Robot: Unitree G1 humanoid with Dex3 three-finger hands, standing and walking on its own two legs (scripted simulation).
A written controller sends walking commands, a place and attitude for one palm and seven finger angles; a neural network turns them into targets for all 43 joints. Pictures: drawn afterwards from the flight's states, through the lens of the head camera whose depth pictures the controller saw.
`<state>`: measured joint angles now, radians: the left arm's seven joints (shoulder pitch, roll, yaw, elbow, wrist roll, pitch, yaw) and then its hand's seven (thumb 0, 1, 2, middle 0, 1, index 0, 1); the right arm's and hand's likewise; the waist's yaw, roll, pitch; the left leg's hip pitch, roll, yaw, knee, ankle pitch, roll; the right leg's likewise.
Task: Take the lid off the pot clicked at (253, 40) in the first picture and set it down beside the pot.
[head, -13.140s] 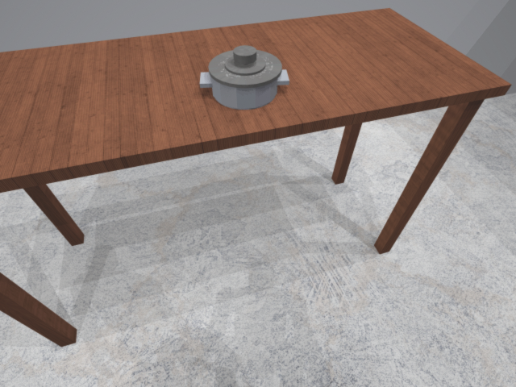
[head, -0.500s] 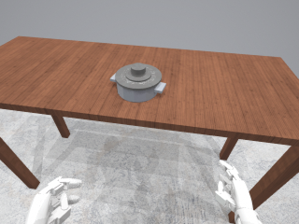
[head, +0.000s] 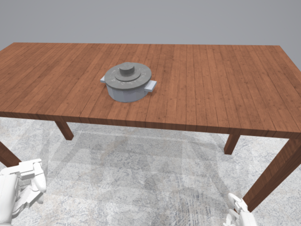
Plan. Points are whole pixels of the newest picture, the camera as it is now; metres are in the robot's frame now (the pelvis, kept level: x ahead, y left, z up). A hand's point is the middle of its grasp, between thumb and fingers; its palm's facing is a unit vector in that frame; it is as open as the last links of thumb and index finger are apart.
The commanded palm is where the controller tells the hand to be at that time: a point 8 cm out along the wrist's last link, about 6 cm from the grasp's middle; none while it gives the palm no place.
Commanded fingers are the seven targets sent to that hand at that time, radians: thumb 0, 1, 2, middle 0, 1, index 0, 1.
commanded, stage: raise the hand higher, near the body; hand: left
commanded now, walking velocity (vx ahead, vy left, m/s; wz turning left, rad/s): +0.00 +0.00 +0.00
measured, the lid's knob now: (126, 68) +0.56 +0.15 +0.16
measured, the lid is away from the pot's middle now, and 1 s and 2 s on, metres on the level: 0.00 0.00 0.00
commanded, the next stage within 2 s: reach forward and open the fingers in 0.60 s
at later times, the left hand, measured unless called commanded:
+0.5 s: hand (23, 156) +0.18 +0.26 +0.20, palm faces +0.42 -0.81 -0.41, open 3.1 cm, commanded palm +0.12 +0.29 +0.21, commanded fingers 0.00 0.90 0.90 -1.30 -1.50 -1.30 -1.50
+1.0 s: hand (9, 136) +0.21 +0.30 +0.22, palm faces +0.43 -0.12 -0.90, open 2.9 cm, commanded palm +0.16 +0.30 +0.25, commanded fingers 0.00 0.49 1.24 -1.21 -0.93 -1.21 -0.93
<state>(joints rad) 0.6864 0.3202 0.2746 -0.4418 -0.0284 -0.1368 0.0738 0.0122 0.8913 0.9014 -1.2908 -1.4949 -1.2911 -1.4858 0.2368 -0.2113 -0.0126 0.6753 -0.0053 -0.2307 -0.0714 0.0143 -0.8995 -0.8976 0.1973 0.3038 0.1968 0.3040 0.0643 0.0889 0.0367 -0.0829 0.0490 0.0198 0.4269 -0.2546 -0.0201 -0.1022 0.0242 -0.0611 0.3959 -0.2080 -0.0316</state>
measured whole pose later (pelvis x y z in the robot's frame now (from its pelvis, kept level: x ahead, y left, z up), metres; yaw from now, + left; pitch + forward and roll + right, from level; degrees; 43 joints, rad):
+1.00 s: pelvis -0.02 +0.03 +0.00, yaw +0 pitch -3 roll +1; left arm 0.23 0.58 0.24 -0.55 0.64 0.18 0.07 0.01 0.71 1.05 -1.27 -1.25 -1.27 -1.24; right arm 0.08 -0.28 0.02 0.60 0.01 0.05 0.00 0.01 -0.90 -0.90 0.20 0.30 0.20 0.30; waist 0.12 0.11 0.02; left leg -0.18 -0.02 0.04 0.47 -0.25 0.02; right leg -0.22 -0.04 -0.04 0.49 -0.23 0.01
